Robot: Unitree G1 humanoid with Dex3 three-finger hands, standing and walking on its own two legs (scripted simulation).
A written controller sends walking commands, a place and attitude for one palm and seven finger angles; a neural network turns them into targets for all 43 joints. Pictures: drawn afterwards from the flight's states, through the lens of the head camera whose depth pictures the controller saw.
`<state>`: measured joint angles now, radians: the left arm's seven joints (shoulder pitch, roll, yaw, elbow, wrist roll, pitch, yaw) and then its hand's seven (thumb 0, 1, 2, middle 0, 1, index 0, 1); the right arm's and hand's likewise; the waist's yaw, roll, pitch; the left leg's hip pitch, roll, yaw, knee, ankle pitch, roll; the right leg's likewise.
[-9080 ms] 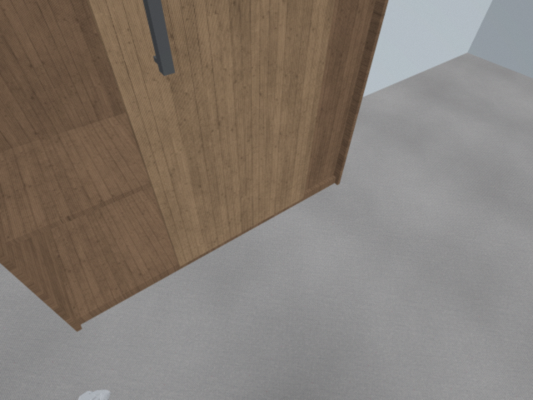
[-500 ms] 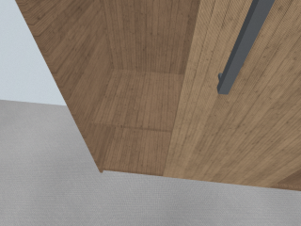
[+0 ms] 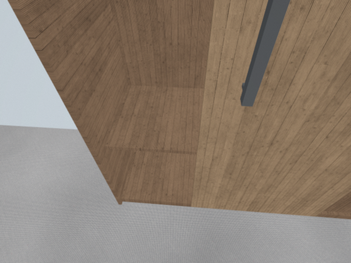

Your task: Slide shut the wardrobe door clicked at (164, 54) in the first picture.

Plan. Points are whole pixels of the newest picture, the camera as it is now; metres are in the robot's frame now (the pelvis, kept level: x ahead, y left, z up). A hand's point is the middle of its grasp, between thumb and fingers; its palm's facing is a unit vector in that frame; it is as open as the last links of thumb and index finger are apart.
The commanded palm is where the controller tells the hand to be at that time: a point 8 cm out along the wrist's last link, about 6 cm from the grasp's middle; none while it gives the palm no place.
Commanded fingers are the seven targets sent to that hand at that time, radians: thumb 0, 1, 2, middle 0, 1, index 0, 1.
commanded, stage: look again from close up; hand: right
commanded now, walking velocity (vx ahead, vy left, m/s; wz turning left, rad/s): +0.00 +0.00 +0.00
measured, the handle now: (258, 52) +0.49 -0.15 +0.24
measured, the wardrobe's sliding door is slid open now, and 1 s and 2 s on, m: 0.41 0.41 0.41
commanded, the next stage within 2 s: raise the hand with hooked fingers in 0.08 s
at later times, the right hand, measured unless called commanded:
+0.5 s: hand (266, 229) +0.19 -0.16 +0.04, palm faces -0.02 +1.00 -0.07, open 8.0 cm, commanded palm +0.12 -0.24 +0.00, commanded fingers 0.00 -0.50 -0.73 0.23 0.56 0.23 0.56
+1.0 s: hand (315, 225) +0.18 -0.22 +0.10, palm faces +0.05 +0.99 -0.09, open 11.0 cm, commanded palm +0.14 -0.26 +0.11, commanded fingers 0.00 0.08 -0.48 0.27 0.93 0.27 0.93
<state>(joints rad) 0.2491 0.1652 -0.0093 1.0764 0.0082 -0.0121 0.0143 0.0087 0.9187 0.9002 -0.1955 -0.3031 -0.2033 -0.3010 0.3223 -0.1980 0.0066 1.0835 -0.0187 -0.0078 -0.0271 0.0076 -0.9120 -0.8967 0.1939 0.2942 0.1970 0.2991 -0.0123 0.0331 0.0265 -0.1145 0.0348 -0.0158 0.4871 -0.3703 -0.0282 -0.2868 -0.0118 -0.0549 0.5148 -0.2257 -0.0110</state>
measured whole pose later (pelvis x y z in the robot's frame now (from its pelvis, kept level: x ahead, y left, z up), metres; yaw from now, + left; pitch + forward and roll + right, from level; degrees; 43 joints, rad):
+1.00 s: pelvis -0.04 +0.03 -0.02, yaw -2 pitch +2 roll +1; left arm 0.29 0.22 -0.06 0.65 -0.05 -0.34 0.09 0.02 0.90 0.90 -0.20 -0.30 -0.21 -0.30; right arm 0.25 -0.37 -0.38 0.02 0.40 -0.14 0.41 0.01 -0.15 -0.57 0.25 0.78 0.25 0.79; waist -0.01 -0.06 -0.07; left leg -0.31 -0.03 0.06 0.70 -0.43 0.02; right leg -0.50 -0.07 0.03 0.72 -0.26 0.03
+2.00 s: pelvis -0.02 +0.02 +0.00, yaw -4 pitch -3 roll +0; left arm 0.19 0.30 -0.09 0.64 -0.11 -0.23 0.08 0.02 0.91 0.90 -0.20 -0.30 -0.21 -0.30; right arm -0.24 -0.60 -0.52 0.06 0.35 0.36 0.50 -0.01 0.50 -0.30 0.30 1.20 0.30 1.20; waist -0.06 -0.08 -0.04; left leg -0.08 0.01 0.07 0.47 -0.34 0.00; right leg -0.28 -0.02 0.02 0.49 -0.16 0.02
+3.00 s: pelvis -0.01 +0.02 +0.00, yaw -3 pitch -1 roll +0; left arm 0.20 0.28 -0.08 0.65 -0.10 -0.19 0.08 0.02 0.91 0.90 -0.20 -0.30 -0.20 -0.30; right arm -0.43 -0.51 -0.43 0.22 0.29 0.33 0.39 -0.01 0.50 -0.30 0.30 1.20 0.30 1.20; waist -0.04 -0.07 -0.04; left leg -0.09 0.01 0.06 0.48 -0.36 0.00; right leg -0.28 -0.02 0.01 0.50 -0.20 0.02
